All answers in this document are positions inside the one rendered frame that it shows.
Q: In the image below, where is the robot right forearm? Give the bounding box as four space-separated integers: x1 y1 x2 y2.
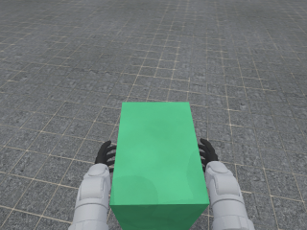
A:
205 161 255 230

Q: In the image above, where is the right robot hand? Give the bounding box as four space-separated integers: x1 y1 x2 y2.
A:
198 138 219 172

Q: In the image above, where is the carton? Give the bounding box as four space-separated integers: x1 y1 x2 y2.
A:
109 102 210 230

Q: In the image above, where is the robot left forearm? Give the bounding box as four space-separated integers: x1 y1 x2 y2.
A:
68 163 111 230

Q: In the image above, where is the left robot hand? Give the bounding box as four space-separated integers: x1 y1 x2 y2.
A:
94 140 117 173

